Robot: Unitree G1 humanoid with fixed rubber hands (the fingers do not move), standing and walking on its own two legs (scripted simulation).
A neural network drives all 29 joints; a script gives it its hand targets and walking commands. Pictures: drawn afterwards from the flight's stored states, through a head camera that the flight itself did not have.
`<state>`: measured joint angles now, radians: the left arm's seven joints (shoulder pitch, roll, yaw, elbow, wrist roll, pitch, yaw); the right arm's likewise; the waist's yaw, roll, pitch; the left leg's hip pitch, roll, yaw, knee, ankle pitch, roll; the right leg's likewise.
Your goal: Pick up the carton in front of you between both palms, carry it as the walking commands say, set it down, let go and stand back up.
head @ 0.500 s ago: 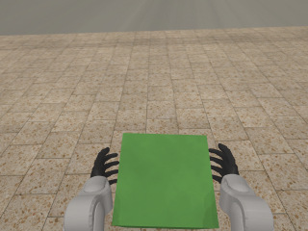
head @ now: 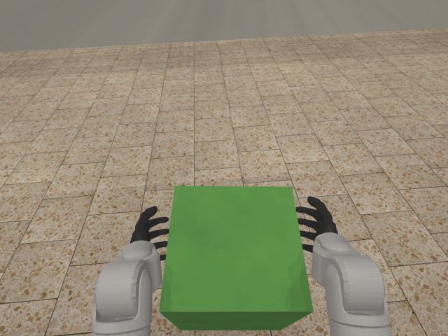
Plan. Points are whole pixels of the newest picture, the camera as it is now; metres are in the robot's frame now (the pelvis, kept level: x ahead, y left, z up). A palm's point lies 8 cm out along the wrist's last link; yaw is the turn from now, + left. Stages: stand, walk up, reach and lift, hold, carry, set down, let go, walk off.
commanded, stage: carry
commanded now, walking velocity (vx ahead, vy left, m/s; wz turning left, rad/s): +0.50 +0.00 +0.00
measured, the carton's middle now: (232, 264) +0.28 +0.01 -0.02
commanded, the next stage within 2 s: none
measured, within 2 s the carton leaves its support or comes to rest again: neither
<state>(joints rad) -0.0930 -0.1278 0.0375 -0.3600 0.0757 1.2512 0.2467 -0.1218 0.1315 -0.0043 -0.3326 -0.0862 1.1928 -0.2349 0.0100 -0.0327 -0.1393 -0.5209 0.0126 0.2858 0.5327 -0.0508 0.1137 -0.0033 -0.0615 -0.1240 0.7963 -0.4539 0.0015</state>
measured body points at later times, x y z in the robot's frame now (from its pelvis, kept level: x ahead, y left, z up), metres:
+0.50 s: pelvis +0.35 -0.06 +0.02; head +0.35 -0.07 +0.47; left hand +0.62 +0.09 +0.12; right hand +0.63 -0.20 +0.12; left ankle +0.17 +0.06 -0.65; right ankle +0.42 -0.15 -0.71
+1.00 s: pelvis +0.68 -0.02 +0.02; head +0.70 -0.01 +0.47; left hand +0.96 +0.12 +0.08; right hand +0.95 -0.18 +0.09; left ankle +0.74 +0.07 -0.71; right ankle +0.54 -0.13 -0.62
